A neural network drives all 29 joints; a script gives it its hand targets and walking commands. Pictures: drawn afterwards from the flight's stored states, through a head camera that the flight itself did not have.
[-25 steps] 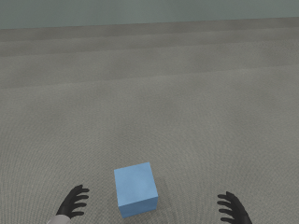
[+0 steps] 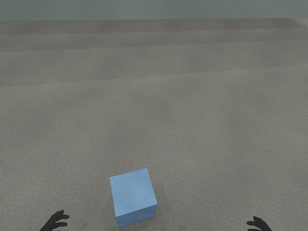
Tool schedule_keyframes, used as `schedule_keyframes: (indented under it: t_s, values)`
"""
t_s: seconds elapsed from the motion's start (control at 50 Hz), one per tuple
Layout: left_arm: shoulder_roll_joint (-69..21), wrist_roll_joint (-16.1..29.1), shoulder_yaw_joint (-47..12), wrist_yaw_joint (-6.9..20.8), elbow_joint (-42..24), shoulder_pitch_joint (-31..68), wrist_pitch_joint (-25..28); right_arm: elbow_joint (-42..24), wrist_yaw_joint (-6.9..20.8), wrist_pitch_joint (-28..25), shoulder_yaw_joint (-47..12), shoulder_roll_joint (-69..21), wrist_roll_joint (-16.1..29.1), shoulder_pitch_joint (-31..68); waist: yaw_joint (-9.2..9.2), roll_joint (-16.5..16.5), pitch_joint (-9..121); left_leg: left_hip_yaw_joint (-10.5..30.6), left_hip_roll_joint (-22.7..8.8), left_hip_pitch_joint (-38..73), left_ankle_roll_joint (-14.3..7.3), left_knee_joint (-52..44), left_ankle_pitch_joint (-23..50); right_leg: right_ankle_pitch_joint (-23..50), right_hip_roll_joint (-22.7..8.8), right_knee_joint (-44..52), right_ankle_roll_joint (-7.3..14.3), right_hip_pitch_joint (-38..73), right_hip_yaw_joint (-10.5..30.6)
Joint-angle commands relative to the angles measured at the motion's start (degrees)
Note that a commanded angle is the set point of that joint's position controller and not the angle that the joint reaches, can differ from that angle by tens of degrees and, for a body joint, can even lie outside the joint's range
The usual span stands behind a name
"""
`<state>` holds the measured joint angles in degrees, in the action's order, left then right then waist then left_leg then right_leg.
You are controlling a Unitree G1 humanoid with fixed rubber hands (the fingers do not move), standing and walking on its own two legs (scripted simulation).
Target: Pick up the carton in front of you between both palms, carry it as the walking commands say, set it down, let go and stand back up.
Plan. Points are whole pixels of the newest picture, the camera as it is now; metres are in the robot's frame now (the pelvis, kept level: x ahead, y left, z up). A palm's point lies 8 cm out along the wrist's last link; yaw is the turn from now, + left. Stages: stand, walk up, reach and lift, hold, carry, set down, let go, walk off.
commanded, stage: stand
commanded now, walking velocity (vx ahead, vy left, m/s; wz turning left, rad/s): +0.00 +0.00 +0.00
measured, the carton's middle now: (132, 198) +0.41 +0.09 -0.64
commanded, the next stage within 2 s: none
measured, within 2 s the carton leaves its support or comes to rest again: neither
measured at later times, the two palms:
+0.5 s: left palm out of the picture +0.10 +0.29 -0.10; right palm out of the picture +0.10 -0.30 -0.08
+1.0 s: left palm out of the picture +0.06 +0.30 -0.10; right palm out of the picture +0.07 -0.31 -0.08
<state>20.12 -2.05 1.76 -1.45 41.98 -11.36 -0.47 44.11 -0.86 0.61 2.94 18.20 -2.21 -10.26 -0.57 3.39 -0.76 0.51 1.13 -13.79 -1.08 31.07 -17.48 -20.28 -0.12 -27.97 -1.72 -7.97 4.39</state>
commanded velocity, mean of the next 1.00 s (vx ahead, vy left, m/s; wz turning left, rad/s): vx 0.00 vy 0.00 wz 0.00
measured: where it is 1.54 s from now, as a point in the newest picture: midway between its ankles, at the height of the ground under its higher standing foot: outside the picture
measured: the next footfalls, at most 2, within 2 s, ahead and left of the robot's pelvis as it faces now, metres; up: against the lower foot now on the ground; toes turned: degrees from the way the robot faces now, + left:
none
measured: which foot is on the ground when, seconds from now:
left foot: down 0.00-1.00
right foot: down 0.00-1.00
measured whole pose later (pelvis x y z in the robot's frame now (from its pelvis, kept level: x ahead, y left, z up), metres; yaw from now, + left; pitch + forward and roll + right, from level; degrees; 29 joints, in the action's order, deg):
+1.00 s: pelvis -0.03 +0.00 +0.01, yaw +0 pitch -2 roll +0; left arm 22.2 -1.5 0.6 -1.0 55.2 -9.5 0.6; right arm 57.8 -0.5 -0.3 0.9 21.0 -1.2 -6.8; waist -0.2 1.8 -1.7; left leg 1.0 1.1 -9.7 -1.0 23.4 -11.5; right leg -14.5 -0.3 -20.6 -1.7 -3.9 3.9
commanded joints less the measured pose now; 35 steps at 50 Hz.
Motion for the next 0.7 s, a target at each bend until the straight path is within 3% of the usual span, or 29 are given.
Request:
schedule_keyframes:
  t_s: [0.0, 0.14, 0.68]
  values:
    - [7.3, 0.1, 1.6, -0.4, -2.4, 0.5, 0.8, -2.2, -0.5, -0.7, 2.0, 9.7, 0.1, 0.7, 0.20, -3.6, 4.7, 4.7, -5.5, 6.0, -0.1, -3.6, 25.8, 22.2, -3.3, 2.1, 1.3, -0.7, 1.4]
    - [7.7, 0.1, 1.3, -0.6, -0.4, 1.6, 0.9, -0.1, -0.5, -0.9, 1.6, 9.9, 0.3, 1.8, 0.23, -3.1, 4.4, 4.7, -5.7, 6.9, 0.0, -4.6, 25.7, 22.5, -3.8, 3.4, 1.3, 0.0, 1.4]
    - [10.1, 0.4, 0.7, 0.0, 8.1, 2.9, 1.6, 8.3, 0.1, -1.4, 0.5, 12.0, 0.7, 5.0, 0.29, -3.3, 0.7, 6.2, -6.3, 6.7, -0.6, -10.6, 13.3, 13.2, -4.7, 9.6, 2.1, -0.5, 2.9]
